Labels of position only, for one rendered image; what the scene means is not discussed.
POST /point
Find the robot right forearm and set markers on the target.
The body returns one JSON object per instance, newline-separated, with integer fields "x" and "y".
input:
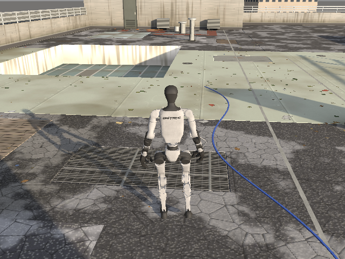
{"x": 198, "y": 143}

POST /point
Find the robot shin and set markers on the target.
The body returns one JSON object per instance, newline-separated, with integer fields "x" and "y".
{"x": 187, "y": 193}
{"x": 162, "y": 195}

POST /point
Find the right robot hand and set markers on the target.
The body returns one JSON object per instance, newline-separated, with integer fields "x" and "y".
{"x": 201, "y": 154}

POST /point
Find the left robot hand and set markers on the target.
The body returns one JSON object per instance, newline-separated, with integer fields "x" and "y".
{"x": 143, "y": 160}

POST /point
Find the robot left shin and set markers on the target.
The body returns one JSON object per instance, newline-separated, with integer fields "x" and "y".
{"x": 162, "y": 195}

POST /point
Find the robot left forearm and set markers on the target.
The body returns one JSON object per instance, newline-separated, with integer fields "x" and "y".
{"x": 146, "y": 145}

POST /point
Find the robot right upper arm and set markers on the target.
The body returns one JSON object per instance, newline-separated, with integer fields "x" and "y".
{"x": 191, "y": 122}

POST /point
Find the robot left upper arm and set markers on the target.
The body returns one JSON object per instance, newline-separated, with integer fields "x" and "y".
{"x": 152, "y": 123}

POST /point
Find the robot right shin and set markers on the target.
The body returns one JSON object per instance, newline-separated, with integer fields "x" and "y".
{"x": 187, "y": 193}

